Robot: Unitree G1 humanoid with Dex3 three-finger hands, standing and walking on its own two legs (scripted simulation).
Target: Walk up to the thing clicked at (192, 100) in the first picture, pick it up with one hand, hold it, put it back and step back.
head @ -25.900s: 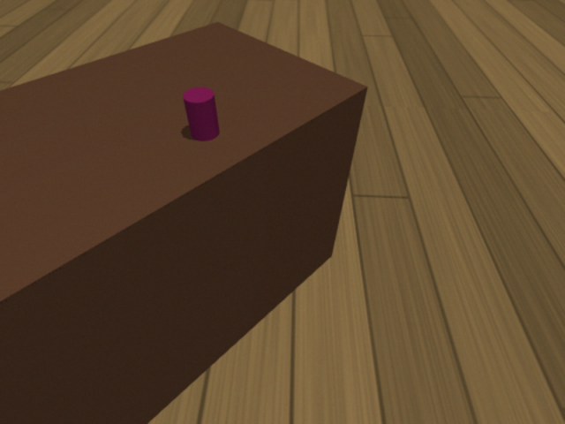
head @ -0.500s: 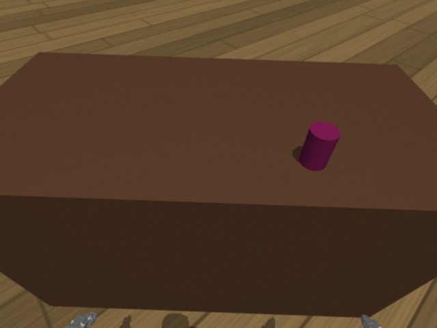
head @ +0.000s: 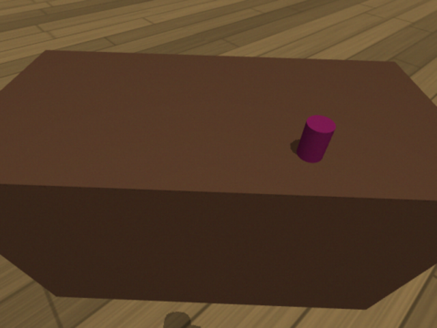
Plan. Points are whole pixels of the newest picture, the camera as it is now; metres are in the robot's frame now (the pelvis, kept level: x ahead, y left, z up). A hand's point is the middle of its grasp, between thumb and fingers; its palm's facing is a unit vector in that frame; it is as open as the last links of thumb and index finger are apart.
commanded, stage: home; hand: right
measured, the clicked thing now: (314, 139) +0.52 -0.21 +0.07
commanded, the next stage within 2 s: stand in 1.00 s
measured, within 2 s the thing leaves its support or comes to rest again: neither
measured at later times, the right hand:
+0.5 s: hand out of the picture +0.08 -0.26 -0.15, palm faces -0.05 +0.93 -0.36, open 17.4 cm
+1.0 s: hand out of the picture +0.09 -0.25 -0.15, palm faces -0.03 +0.93 -0.36, open 17.4 cm
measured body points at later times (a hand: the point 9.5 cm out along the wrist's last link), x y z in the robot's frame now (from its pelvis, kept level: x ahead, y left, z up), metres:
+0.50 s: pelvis +0.01 +0.00 +0.00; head +0.01 +0.00 +0.45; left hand +0.07 +0.30 -0.13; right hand +0.08 -0.31 -0.12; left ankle +0.03 +0.12 -0.75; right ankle +0.00 -0.13 -0.75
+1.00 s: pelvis +0.02 +0.00 +0.00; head +0.02 +0.01 +0.45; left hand +0.09 +0.30 -0.13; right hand +0.09 -0.30 -0.13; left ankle +0.03 +0.12 -0.75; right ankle +0.00 -0.13 -0.75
